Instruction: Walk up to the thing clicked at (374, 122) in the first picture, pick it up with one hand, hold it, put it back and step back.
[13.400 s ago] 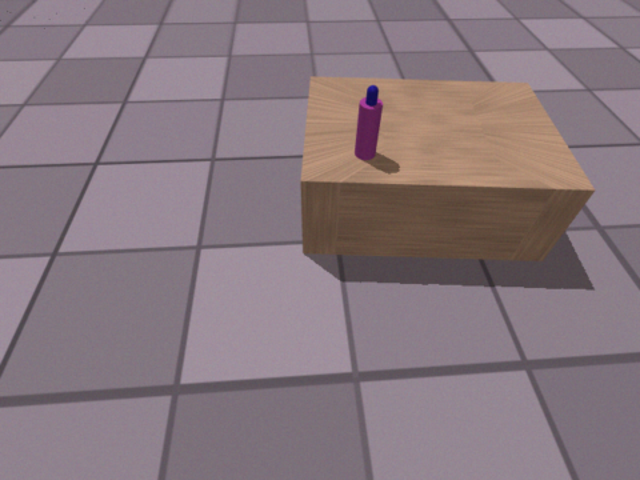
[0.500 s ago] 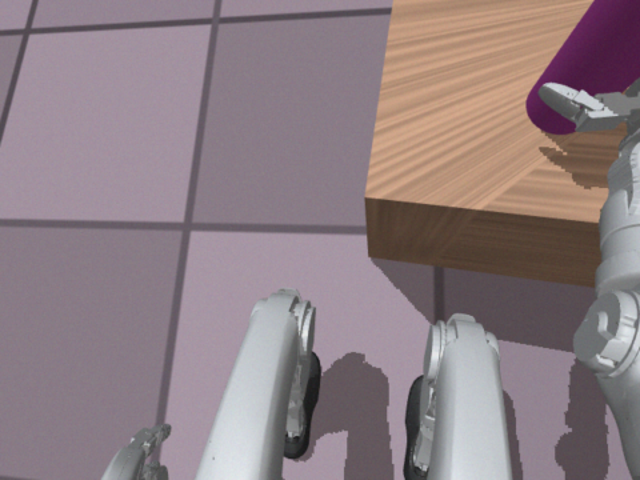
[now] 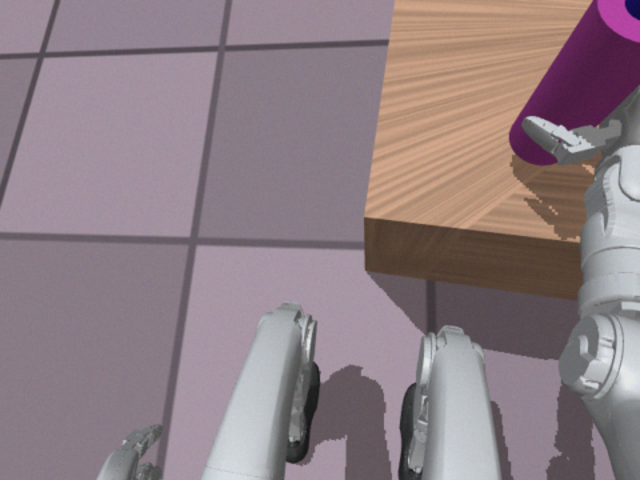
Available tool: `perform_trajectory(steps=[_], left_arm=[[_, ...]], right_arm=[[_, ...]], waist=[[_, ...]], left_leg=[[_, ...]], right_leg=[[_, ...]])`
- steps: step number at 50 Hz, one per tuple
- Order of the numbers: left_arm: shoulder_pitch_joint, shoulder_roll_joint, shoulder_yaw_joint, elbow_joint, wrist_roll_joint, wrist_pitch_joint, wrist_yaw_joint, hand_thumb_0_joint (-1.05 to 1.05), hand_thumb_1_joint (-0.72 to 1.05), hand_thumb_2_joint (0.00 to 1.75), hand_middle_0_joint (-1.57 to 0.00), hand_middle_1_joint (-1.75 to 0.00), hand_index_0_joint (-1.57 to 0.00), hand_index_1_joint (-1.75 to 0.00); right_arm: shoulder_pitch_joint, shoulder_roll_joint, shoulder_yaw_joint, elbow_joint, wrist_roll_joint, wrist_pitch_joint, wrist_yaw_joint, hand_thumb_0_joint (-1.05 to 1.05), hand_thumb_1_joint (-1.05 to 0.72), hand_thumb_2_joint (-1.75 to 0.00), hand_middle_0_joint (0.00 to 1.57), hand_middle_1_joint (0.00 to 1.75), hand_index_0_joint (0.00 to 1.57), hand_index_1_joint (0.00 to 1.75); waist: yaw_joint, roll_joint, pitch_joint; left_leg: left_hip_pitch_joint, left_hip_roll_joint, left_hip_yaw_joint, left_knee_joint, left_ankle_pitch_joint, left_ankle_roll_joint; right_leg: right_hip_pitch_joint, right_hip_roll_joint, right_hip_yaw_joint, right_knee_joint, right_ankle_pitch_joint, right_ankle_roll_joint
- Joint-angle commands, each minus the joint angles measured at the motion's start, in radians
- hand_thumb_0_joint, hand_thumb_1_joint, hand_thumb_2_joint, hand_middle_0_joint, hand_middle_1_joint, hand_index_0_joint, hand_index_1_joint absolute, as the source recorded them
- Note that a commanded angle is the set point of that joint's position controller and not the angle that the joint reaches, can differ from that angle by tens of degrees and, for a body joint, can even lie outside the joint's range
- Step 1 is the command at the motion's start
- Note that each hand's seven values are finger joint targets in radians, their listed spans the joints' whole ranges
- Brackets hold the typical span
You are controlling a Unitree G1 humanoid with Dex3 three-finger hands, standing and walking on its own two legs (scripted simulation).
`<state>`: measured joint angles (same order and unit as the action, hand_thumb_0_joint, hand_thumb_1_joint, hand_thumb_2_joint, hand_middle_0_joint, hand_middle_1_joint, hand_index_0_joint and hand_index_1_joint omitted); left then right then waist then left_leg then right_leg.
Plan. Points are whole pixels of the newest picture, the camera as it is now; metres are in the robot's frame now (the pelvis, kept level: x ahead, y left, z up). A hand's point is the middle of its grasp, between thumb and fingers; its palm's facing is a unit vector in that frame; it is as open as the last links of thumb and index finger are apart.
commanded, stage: settle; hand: right
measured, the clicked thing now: (597, 68) +0.54 -0.20 +0.06
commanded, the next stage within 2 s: lift in 0.60 s
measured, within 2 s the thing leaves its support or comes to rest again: neither
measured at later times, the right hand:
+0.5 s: hand (600, 63) +0.56 -0.21 +0.05, palm faces +0.18 +0.98 -0.04, open 10.6 cm
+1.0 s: hand (616, 62) +0.54 -0.21 +0.08, palm faces +0.17 +0.98 -0.04, open 10.6 cm
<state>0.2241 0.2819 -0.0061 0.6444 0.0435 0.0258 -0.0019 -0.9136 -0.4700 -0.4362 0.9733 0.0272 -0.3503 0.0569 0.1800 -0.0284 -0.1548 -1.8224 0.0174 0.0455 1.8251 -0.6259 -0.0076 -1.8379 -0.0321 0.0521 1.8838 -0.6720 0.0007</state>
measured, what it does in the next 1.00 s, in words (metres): rises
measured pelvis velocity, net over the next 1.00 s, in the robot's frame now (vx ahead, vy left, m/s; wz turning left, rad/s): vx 0.02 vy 0.00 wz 0.00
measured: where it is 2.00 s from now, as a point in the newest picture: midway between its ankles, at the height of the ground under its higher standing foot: (354, 441)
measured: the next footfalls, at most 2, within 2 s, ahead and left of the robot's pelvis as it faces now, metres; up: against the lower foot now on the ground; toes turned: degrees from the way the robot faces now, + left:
none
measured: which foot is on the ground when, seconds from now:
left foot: down 0.00-1.00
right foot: down 0.00-1.00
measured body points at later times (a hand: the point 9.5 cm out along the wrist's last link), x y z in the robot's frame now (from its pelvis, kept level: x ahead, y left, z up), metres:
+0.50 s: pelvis +0.02 +0.00 +0.04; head +0.23 -0.03 +0.44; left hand +0.06 +0.26 -0.08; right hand +0.54 -0.26 +0.05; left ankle +0.08 +0.13 -0.46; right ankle +0.06 -0.12 -0.46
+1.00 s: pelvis +0.02 +0.00 +0.07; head +0.21 -0.03 +0.47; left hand +0.06 +0.27 -0.05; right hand +0.52 -0.26 +0.08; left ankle +0.08 +0.13 -0.46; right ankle +0.06 -0.12 -0.46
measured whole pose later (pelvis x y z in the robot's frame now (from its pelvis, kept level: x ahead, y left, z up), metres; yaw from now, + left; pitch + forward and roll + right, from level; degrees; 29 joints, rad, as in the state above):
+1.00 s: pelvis +0.02 +0.00 +0.07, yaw +0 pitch +33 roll +4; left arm 0.26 0.25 -0.02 0.65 0.04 0.02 -0.01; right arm -0.83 -0.44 -0.44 0.96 0.04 -0.38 0.08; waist 0.17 -0.04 -0.15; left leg -1.58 0.00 0.05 1.59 -0.59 -0.01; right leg -1.60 -0.04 0.05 1.66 -0.64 0.00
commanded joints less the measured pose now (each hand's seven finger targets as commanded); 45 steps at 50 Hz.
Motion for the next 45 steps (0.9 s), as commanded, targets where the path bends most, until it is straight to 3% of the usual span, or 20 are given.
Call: perform_trajectory(steps=[1,3,6,8,11,12,14,17,22,26,27,29,31,35,36,40,42,44,45], left_arm=[[0.189,0.189,0.071,-0.019,0.007,-0.021,0.017,0.0,0.9,0.9,-0.19,-0.29,-0.19,-0.3],[0.187,0.178,0.056,-0.022,0.006,-0.023,0.015,0.0,0.9,0.9,-0.19,-0.3,-0.19,-0.3],[0.2,0.2,0.066,-0.021,0.009,-0.022,0.011,0.0,0.9,0.9,-0.2,-0.3,-0.19,-0.3],[0.197,0.178,0.048,-0.042,0.007,-0.019,0.006,0.0,0.9,0.9,-0.2,-0.3,-0.2,-0.3],[0.21,0.185,0.055,-0.049,0.004,-0.014,0.004,0.0,0.9,0.9,-0.2,-0.3,-0.2,-0.3],[0.21,0.185,0.052,-0.047,0.003,-0.016,0.003,0.0,0.89,0.9,-0.2,-0.3,-0.19,-0.3],[0.218,0.183,0.051,-0.048,0.004,-0.015,0.002,0.0,0.89,0.9,-0.2,-0.3,-0.19,-0.3],[0.23,0.187,0.055,-0.048,0.001,-0.014,0.003,0.0,0.89,0.9,-0.19,-0.3,-0.19,-0.3],[0.223,0.179,0.052,-0.03,0.004,-0.016,0.005,0.0,0.91,0.9,-0.19,-0.3,-0.19,-0.3],[0.225,0.163,0.04,-0.031,0.006,-0.016,0.003,0.0,0.9,0.91,-0.19,-0.3,-0.19,-0.3],[0.232,0.191,0.061,-0.019,0.009,-0.017,0.005,0.0,0.91,0.9,-0.19,-0.3,-0.19,-0.3],[0.223,0.169,0.043,-0.027,0.012,-0.017,0.0,0.0,0.91,0.9,-0.19,-0.3,-0.19,-0.3],[0.222,0.168,0.044,-0.033,0.007,-0.015,0.001,0.0,0.91,0.9,-0.19,-0.3,-0.19,-0.3],[0.209,0.162,0.042,-0.036,0.006,-0.018,-0.002,0.0,0.91,0.9,-0.19,-0.3,-0.19,-0.3],[0.213,0.163,0.042,-0.036,0.006,-0.017,-0.002,0.0,0.9,0.9,-0.2,-0.3,-0.2,-0.3],[0.222,0.173,0.049,-0.039,0.009,-0.018,-0.001,0.0,0.91,0.9,-0.19,-0.3,-0.2,-0.3],[0.222,0.168,0.047,-0.041,0.009,-0.017,-0.003,0.0,0.91,0.9,-0.19,-0.3,-0.2,-0.3],[0.208,0.176,0.057,-0.052,0.006,-0.019,-0.001,0.0,0.92,0.89,-0.19,-0.3,-0.2,-0.29],[0.212,0.169,0.055,-0.047,0.003,-0.02,0.0,0.0,0.92,0.89,-0.19,-0.3,-0.2,-0.29]], right_arm=[[-0.586,-0.281,-0.015,-0.256,0.035,-0.135,-0.004,0.0,-0.08,-1.31,1.25,1.43,1.31,1.43],[-0.57,-0.289,-0.021,-0.234,0.031,-0.136,0.001,0.0,-0.06,-1.31,1.26,1.43,1.32,1.44],[-0.525,-0.28,-0.02,-0.158,0.027,-0.128,0.014,0.0,-0.08,-1.32,1.27,1.45,1.33,1.45],[-0.537,-0.309,-0.036,-0.194,0.022,-0.133,0.015,0.0,-0.1,-1.34,1.27,1.45,1.33,1.45],[-0.548,-0.315,-0.046,-0.212,0.036,-0.138,0.023,0.0,-0.07,-1.31,1.26,1.43,1.32,1.43],[-0.544,-0.292,-0.042,-0.209,0.045,-0.138,0.026,0.0,-0.06,-1.3,1.25,1.42,1.31,1.42],[-0.57,-0.336,-0.056,-0.275,0.043,-0.145,0.026,0.0,-0.09,-1.32,1.26,1.43,1.31,1.43],[-0.564,-0.332,-0.061,-0.293,0.046,-0.148,0.022,0.0,-0.1,-1.31,1.25,1.43,1.3,1.43],[-0.581,-0.321,-0.047,-0.29,0.041,-0.155,0.011,0.0,-0.12,-1.34,1.24,1.44,1.3,1.44],[-0.544,-0.323,-0.053,-0.247,0.033,-0.159,0.006,0.0,-0.13,-1.36,1.25,1.46,1.31,1.46],[-0.502,-0.295,-0.051,-0.189,0.035,-0.152,0.011,0.0,-0.13,-1.36,1.25,1.47,1.31,1.47],[-0.561,-0.322,-0.052,-0.28,0.037,-0.166,0.015,0.0,-0.14,-1.39,1.26,1.49,1.32,1.49],[-0.527,-0.319,-0.057,-0.224,0.03,-0.157,0.015,0.0,-0.13,-1.39,1.24,1.48,1.31,1.48],[-0.518,-0.308,-0.056,-0.216,0.037,-0.162,0.018,0.0,-0.15,-1.41,1.24,1.49,1.3,1.5],[-0.51,-0.301,-0.048,-0.206,0.035,-0.16,0.02,0.0,-0.07,-1.37,1.28,1.48,1.33,1.48],[-0.507,-0.292,-0.046,-0.252,0.039,-0.163,0.026,0.0,-0.13,-1.36,1.29,1.47,1.34,1.47],[-0.499,-0.298,-0.048,-0.293,0.039,-0.164,0.023,0.0,-0.12,-1.34,1.27,1.45,1.32,1.45],[-0.507,-0.294,-0.046,-0.356,0.047,-0.167,0.021,0.0,-0.11,-1.34,1.26,1.45,1.31,1.45],[-0.509,-0.282,-0.04,-0.356,0.049,-0.164,0.018,0.0,-0.12,-1.34,1.27,1.45,1.32,1.45]], waist=[[0.021,-0.187,-0.688],[0.01,-0.195,-0.7],[0.018,-0.196,-0.668],[-0.004,-0.206,-0.705],[0.007,-0.19,-0.741],[0.008,-0.195,-0.727],[0.003,-0.233,-0.78],[0.014,-0.216,-0.794],[0.017,-0.242,-0.767],[0.015,-0.216,-0.765],[0.026,-0.198,-0.731],[0.007,-0.256,-0.754],[0.016,-0.221,-0.725],[0.007,-0.212,-0.709],[0.012,-0.213,-0.7],[0.01,-0.234,-0.749],[-0.011,-0.248,-0.77],[-0.018,-0.276,-0.801],[-0.007,-0.253,-0.794]], left_leg=[[0.399,-0.02,-0.011,-0.249,0.201,0.045],[0.405,-0.02,-0.009,-0.251,0.233,0.045],[0.406,-0.021,0.002,-0.255,0.248,0.048],[0.411,-0.024,0.004,-0.252,0.271,0.05],[0.476,-0.024,0.0,-0.274,0.301,0.047],[0.467,-0.022,0.002,-0.271,0.31,0.047],[0.481,-0.023,-0.001,-0.271,0.344,0.049],[0.52,-0.025,-0.001,-0.286,0.379,0.046],[0.481,-0.03,0.001,-0.315,0.334,0.047],[0.538,-0.03,-0.004,-0.325,0.385,0.045],[0.522,-0.031,0.0,-0.331,0.376,0.044],[0.506,-0.03,-0.001,-0.33,0.378,0.049],[0.51,-0.032,0.004,-0.341,0.347,0.046],[0.505,-0.032,0.006,-0.348,0.324,0.046],[0.512,-0.031,0.007,-0.35,0.318,0.047],[0.526,-0.032,0.009,-0.353,0.36,0.05],[0.529,-0.033,0.008,-0.362,0.355,0.051],[0.545,-0.033,0.007,-0.378,0.349,0.051],[0.568,-0.034,0.007,-0.393,0.333,0.049]], right_leg=[[0.478,0.011,0.0,-0.252,0.184,-0.027],[0.516,0.008,-0.001,-0.26,0.228,-0.025],[0.526,0.009,0.013,-0.279,0.263,-0.02],[0.568,0.004,0.016,-0.287,0.31,-0.018],[0.57,0.006,0.012,-0.294,0.324,-0.023],[0.584,0.006,0.015,-0.299,0.34,-0.02],[0.634,0.002,0.015,-0.296,0.392,-0.019],[0.653,0.004,0.013,-0.302,0.42,-0.019],[0.701,0.002,0.017,-0.328,0.404,-0.017],[0.683,0.003,0.01,-0.327,0.434,-0.021],[0.679,0.001,0.012,-0.329,0.427,-0.02],[0.718,0.0,0.015,-0.343,0.456,-0.016],[0.699,0.0,0.018,-0.351,0.416,-0.018],[0.693,-0.001,0.023,-0.37,0.391,-0.019],[0.689,0.0,0.026,-0.378,0.38,-0.016],[0.753,-0.001,0.027,-0.379,0.446,-0.014],[0.791,-0.002,0.026,-0.393,0.459,-0.012],[0.836,-0.002,0.027,-0.41,0.461,-0.01],[0.82,0.001,0.025,-0.419,0.425,-0.012]])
